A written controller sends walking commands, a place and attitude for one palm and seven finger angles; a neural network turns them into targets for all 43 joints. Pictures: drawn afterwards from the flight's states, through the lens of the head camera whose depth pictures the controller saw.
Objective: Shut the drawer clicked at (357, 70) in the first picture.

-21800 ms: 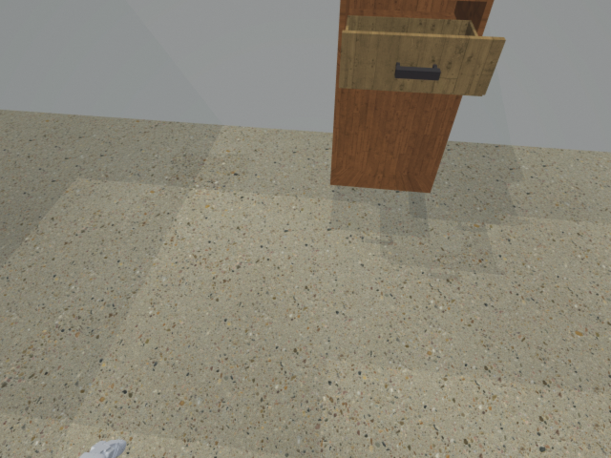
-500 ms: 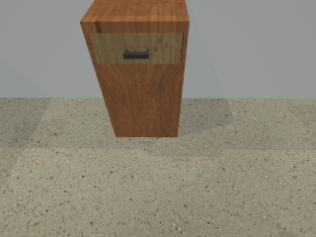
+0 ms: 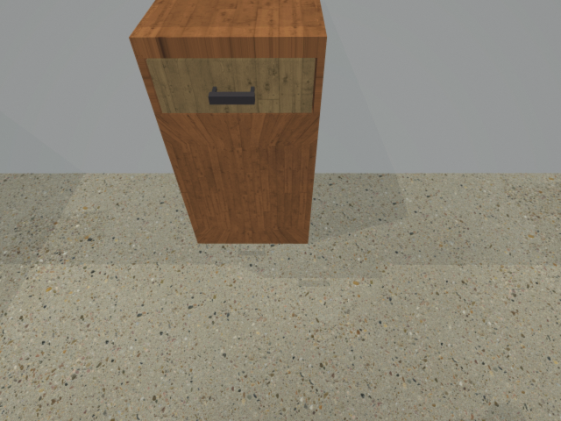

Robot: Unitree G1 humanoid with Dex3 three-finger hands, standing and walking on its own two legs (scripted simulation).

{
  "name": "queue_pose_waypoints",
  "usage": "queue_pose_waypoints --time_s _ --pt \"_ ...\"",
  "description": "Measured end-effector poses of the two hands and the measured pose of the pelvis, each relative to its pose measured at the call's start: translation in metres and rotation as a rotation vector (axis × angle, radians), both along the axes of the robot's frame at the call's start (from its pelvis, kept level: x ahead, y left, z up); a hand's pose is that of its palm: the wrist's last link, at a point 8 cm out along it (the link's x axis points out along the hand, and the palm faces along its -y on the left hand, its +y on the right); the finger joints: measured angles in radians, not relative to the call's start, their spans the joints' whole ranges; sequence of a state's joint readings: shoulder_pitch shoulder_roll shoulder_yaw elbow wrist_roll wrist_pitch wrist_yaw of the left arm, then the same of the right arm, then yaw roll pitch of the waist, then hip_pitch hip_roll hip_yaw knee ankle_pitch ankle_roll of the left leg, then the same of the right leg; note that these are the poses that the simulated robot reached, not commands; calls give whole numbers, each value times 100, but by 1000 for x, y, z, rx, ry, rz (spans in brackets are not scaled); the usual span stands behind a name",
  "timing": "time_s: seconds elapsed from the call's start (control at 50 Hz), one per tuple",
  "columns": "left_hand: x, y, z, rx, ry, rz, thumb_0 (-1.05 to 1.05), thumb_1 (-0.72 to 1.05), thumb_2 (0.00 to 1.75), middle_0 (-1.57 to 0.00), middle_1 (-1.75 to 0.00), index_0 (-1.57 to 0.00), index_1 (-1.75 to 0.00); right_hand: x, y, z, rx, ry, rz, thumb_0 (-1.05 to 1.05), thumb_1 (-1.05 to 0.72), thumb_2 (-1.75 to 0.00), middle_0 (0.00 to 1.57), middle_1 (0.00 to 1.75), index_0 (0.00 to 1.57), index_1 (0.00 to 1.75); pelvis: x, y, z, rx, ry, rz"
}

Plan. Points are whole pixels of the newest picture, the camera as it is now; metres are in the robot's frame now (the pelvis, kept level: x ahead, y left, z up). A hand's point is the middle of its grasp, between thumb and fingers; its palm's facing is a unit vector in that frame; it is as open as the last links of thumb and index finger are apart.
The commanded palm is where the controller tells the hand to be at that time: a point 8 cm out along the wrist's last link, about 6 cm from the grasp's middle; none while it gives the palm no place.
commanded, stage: look to check the result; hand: left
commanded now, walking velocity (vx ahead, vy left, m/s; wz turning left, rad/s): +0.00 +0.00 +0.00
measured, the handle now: (232, 94) +0.90 +0.18 -0.02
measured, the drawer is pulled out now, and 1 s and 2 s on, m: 0.00 0.00 0.00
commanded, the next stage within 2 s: stand and wait in 0.42 s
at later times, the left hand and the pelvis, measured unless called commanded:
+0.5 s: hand out of the picture +0.03 +0.18 -0.17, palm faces +0.03 -0.97 -0.23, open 7.4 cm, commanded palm none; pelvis +0.01 -0.01 +0.00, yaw +0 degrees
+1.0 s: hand out of the picture +0.06 +0.20 -0.16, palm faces +0.01 -0.96 -0.28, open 7.4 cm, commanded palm none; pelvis +0.02 -0.01 +0.00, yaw +0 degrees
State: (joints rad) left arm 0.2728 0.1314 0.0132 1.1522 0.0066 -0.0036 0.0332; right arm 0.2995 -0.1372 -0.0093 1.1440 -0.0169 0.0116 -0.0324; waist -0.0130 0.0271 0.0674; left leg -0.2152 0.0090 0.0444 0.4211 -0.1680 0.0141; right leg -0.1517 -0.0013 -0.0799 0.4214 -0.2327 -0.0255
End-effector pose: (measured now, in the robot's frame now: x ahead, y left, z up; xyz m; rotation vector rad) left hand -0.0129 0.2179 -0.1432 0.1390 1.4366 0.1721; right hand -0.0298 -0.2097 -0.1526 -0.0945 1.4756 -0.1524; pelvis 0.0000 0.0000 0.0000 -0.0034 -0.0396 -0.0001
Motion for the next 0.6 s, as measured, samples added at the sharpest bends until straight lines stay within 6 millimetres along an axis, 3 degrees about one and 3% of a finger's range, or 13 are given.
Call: queue_pose_waypoints --time_s 0.2,0.6 --pt "4 0 1 4 5 -2 1 91 90 -20 -30 -20 -29 14 -9 1 -15 -19 9 0 -91 -90 20 30 20 29 4 -3 1 0 0 -2" --pt "45 14 8 42 -81 -30 1 91 90 -20 -30 -20 -29 56 -32 6 -55 -100 47 0 -91 -90 20 30 20 29 11 -6 3 2 -2 1"
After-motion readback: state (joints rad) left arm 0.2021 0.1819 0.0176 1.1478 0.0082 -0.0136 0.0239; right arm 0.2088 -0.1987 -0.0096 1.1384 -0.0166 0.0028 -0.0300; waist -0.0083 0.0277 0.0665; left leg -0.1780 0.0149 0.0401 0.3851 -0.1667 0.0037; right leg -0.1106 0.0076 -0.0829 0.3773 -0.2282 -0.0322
